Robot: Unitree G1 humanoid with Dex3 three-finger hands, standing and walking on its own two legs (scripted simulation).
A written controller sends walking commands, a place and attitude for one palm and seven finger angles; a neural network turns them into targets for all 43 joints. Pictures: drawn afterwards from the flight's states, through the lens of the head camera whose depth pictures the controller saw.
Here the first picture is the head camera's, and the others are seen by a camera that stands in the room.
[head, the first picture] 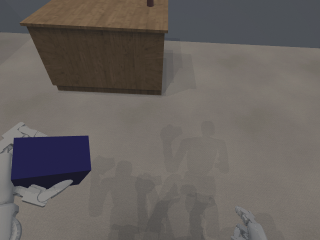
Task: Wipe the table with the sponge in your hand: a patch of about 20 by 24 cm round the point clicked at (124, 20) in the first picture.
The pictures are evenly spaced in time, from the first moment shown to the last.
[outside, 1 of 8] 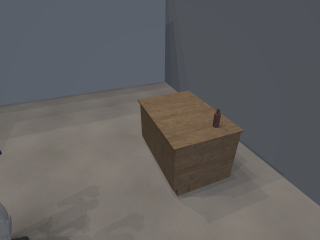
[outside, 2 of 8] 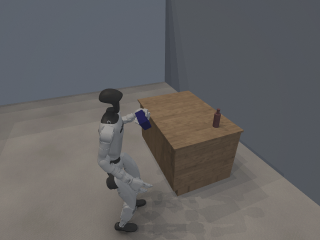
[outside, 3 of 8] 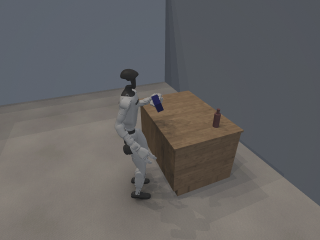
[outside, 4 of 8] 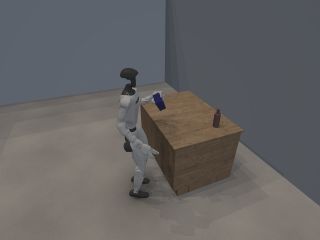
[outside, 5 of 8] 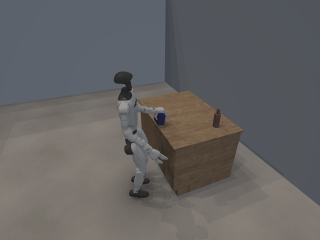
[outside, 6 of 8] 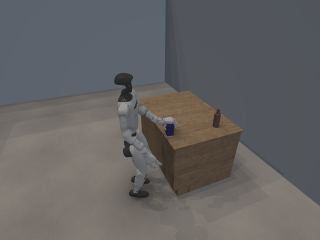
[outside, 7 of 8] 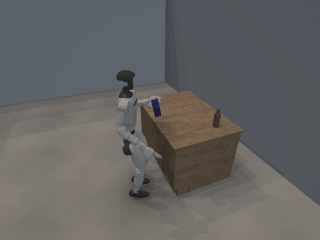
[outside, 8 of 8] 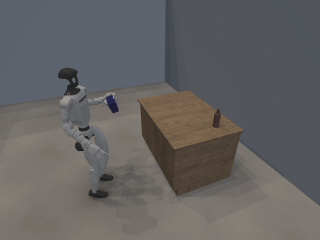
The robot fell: no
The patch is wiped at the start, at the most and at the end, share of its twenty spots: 0.00 1.00 1.00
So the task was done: yes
